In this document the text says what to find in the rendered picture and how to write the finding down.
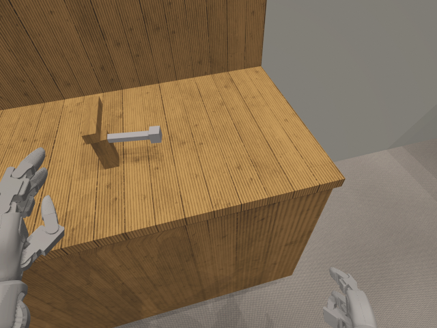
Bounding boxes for tap lever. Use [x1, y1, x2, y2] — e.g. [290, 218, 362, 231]
[107, 126, 162, 144]

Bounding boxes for robot right hand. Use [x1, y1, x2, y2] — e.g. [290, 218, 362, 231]
[323, 267, 378, 328]

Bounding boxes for counter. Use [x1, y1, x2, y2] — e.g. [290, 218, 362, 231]
[0, 0, 346, 328]

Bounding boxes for robot left forearm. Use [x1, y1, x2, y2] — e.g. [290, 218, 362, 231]
[0, 280, 31, 328]

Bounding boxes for robot left hand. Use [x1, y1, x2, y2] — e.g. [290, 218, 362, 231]
[0, 148, 64, 282]

